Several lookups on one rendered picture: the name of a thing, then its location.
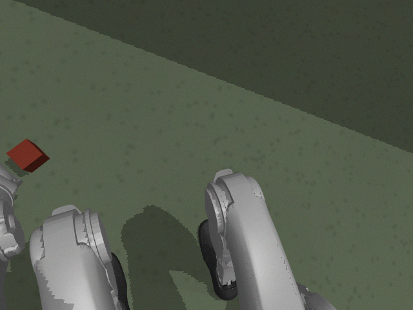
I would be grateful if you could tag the right robot hand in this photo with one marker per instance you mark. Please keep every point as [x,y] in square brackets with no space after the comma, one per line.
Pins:
[314,301]

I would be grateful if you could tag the left robot foot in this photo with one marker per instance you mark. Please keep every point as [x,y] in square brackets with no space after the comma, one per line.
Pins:
[121,282]

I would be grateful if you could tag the left robot hand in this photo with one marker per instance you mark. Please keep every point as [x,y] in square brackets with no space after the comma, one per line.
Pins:
[17,180]

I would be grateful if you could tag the left robot arm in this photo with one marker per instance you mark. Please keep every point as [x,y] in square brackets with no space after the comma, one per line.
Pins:
[12,238]

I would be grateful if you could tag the cube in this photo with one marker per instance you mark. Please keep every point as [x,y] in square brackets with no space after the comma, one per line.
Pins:
[28,156]

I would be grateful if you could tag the right robot foot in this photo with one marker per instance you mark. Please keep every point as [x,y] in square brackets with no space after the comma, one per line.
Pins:
[224,292]

